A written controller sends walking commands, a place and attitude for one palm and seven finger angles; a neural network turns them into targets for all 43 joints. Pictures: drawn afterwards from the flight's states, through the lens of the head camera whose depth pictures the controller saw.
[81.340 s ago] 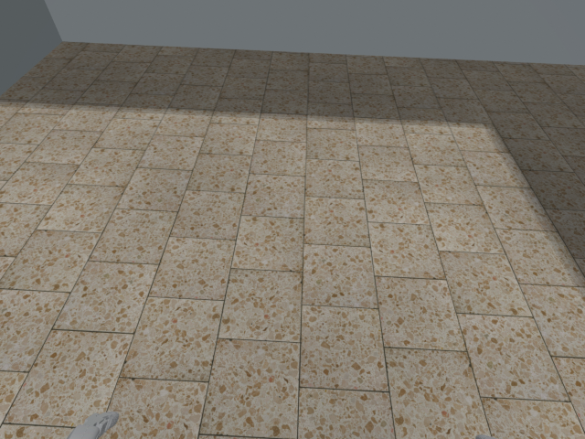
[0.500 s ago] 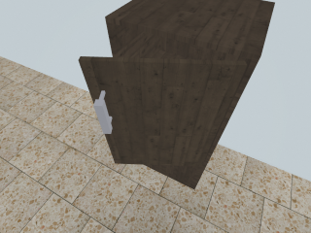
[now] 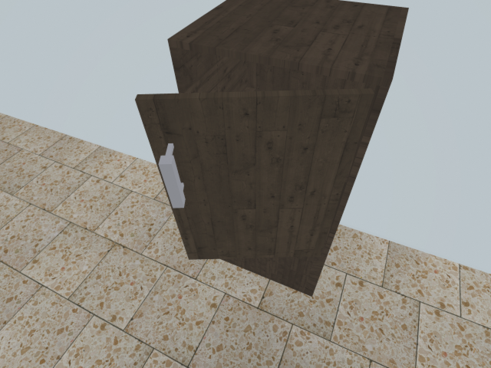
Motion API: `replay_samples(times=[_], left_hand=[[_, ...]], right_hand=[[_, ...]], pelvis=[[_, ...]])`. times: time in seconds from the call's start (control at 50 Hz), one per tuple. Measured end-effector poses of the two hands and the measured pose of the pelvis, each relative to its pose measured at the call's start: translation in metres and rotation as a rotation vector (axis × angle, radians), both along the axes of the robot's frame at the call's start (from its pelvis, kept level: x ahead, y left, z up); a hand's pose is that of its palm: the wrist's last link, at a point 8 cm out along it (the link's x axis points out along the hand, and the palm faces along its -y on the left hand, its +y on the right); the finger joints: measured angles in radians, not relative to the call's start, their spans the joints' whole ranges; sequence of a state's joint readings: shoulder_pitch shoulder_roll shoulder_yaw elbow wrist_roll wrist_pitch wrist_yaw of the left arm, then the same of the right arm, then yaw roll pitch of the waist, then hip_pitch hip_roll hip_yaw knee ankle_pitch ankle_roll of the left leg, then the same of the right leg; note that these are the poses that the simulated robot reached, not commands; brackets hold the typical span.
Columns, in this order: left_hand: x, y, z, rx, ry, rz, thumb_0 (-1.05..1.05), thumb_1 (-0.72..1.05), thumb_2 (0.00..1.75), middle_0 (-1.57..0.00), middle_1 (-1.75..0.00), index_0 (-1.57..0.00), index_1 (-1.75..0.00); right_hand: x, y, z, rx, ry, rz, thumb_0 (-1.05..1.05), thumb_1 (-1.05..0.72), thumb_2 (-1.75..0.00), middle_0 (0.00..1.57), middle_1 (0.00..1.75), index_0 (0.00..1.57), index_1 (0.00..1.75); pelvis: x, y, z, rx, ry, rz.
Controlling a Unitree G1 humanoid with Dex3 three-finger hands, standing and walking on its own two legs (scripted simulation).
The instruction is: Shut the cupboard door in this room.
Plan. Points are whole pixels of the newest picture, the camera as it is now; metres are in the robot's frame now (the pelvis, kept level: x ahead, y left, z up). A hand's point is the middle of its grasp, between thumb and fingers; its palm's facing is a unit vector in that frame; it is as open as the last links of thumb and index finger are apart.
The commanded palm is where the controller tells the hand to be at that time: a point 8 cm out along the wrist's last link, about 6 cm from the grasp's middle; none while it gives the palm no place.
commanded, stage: come to a stop and stand still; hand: left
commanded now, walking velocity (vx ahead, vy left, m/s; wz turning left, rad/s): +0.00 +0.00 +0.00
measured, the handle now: (174, 176) +0.48 +0.18 +0.02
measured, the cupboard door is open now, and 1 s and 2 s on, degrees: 25 25 25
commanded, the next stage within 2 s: look again from close up in 0.12 s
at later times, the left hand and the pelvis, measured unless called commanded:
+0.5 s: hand out of the picture +0.01 +0.17 -0.17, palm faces +0.06 -0.99 -0.16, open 7.3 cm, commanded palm none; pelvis +0.01 +0.01 +0.00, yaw +1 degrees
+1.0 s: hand (139, 283) +0.26 +0.20 -0.02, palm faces +0.25 -0.96 -0.14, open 7.1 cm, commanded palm +0.14 +0.23 -0.06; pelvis +0.07 +0.01 -0.01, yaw +3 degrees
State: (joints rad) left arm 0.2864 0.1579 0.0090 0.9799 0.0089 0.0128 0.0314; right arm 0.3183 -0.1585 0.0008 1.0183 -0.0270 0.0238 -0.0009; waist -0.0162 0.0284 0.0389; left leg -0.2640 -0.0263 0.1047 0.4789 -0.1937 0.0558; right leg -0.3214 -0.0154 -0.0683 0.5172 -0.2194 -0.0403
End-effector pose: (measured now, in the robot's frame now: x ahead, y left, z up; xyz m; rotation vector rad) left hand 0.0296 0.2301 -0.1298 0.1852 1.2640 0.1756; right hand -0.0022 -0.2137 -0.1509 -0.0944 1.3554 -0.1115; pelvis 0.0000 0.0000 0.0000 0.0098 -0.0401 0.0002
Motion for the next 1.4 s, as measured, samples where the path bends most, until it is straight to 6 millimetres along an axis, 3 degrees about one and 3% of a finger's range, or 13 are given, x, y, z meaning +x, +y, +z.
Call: replay_samples(times=[0.14, 0.32, 0.82, 0.86, 0.92, 0.98, 1.04, 1.1, 1.16, 1.22, 1.28, 1.34, 1.4], left_hand=[[-0.029, -0.009, -0.008, -0.044, 0.074, 0.028, 0.00, 0.91, 0.90, -0.20, -0.30, -0.20, -0.30], [-0.039, -0.017, -0.015, -0.083, 0.101, 0.047, 0.00, 0.91, 0.90, -0.20, -0.30, -0.20, -0.30], [0.006, -0.003, -0.010, -0.057, 0.119, 0.040, 0.00, 0.91, 0.90, -0.20, -0.30, -0.20, -0.30], [0.038, 0.013, 0.007, -0.027, -0.014, 0.117, 0.02, 0.93, 0.90, -0.20, -0.30, -0.20, -0.30], [0.114, 0.029, 0.063, 0.053, -0.446, 0.109, 0.03, 0.94, 0.90, -0.21, -0.31, -0.21, -0.31], [0.182, 0.024, 0.114, 0.060, -0.784, 0.065, 0.03, 0.94, 0.90, -0.23, -0.33, -0.23, -0.34], [0.217, 0.006, 0.139, -0.042, -1.043, 0.006, 0.02, 0.94, 0.90, -0.26, -0.37, -0.26, -0.38], [0.212, -0.016, 0.131, -0.181, -1.185, -0.058, 0.01, 0.93, 0.90, -0.31, -0.42, -0.31, -0.42], [0.180, -0.024, 0.100, -0.218, -1.178, -0.088, 0.00, 0.92, 0.90, -0.36, -0.47, -0.36, -0.48], [0.139, -0.013, 0.073, -0.144, -1.085, -0.042, 0.00, 0.91, 0.90, -0.42, -0.53, -0.42, -0.54], [0.112, 0.003, 0.070, -0.025, -1.064, 0.030, 0.01, 0.90, 0.90, -0.47, -0.59, -0.47, -0.59], [0.116, 0.008, 0.090, 0.049, -1.193, 0.014, 0.02, 0.90, 0.90, -0.52, -0.65, -0.52, -0.65], [0.147, -0.004, 0.109, 0.009, -1.355, -0.100, 0.02, 0.91, 0.90, -0.57, -0.71, -0.57, -0.71]], right_hand=[[-0.003, -0.004, 0.005, -0.030, 0.019, 0.006, 0.00, -0.91, -0.90, 0.20, 0.30, 0.20, 0.30], [0.007, -0.003, 0.009, -0.052, 0.011, 0.015, 0.00, -0.91, -0.90, 0.20, 0.30, 0.20, 0.30], [0.051, 0.014, 0.010, -0.032, 0.044, 0.024, 0.01, -0.91, -0.90, 0.20, 0.30, 0.20, 0.30], [0.066, 0.006, 0.016, -0.081, -0.052, 0.027, 0.01, -0.92, -0.90, 0.20, 0.30, 0.20, 0.30], [0.104, -0.009, 0.028, -0.125, -0.280, 0.035, 0.02, -0.92, -0.90, 0.20, 0.30, 0.20, 0.30], [0.153, -0.024, 0.036, -0.136, -0.481, 0.054, 0.02, -0.92, -0.90, 0.20, 0.30, 0.20, 0.30], [0.203, -0.035, 0.050, -0.143, -0.648, 0.057, 0.01, -0.91, -0.90, 0.20, 0.30, 0.20, 0.30], [0.248, -0.042, 0.064, -0.156, -0.758, 0.098, 0.01, -0.91, -0.90, 0.20, 0.30, 0.20, 0.30], [0.288, -0.045, 0.069, -0.173, -0.822, 0.183, 0.01, -0.91, -0.90, 0.20, 0.30, 0.20, 0.30], [0.321, -0.043, 0.061, -0.177, -0.862, 0.272, 0.01, -0.91, -0.90, 0.20, 0.30, 0.20, 0.30], [0.344, -0.032, 0.041, -0.144, -0.889, 0.330, 0.01, -0.90, -0.90, 0.20, 0.30, 0.19, 0.30], [0.349, -0.016, 0.016, -0.087, -0.895, 0.352, 0.01, -0.90, -0.90, 0.20, 0.30, 0.19, 0.30], [0.335, -0.002, -0.008, -0.025, -0.869, 0.333, 0.01, -0.90, -0.90, 0.20, 0.30, 0.20, 0.30]], pelvis=[[0.000, 0.002, 0.001, -0.009, 0.003, 0.005], [0.002, 0.006, 0.002, -0.013, 0.007, 0.013], [0.050, 0.015, 0.005, -0.010, 0.042, 0.019], [0.055, 0.013, 0.003, -0.009, 0.038, 0.024], [0.066, 0.012, -0.001, -0.001, 0.047, 0.032], [0.072, 0.013, -0.007, -0.009, 0.072, 0.059], [0.077, 0.008, -0.017, -0.006, 0.131, 0.044], [0.081, -0.001, -0.031, 0.004, 0.187, 0.030], [0.080, -0.012, -0.050, 0.007, 0.234, 0.033], [0.077, -0.020, -0.070, -0.003, 0.277, 0.050], [0.072, -0.026, -0.086, -0.024, 0.307, 0.073], [0.066, -0.029, -0.099, -0.044, 0.327, 0.088], [0.059, -0.032, -0.107, -0.052, 0.337, 0.091]])
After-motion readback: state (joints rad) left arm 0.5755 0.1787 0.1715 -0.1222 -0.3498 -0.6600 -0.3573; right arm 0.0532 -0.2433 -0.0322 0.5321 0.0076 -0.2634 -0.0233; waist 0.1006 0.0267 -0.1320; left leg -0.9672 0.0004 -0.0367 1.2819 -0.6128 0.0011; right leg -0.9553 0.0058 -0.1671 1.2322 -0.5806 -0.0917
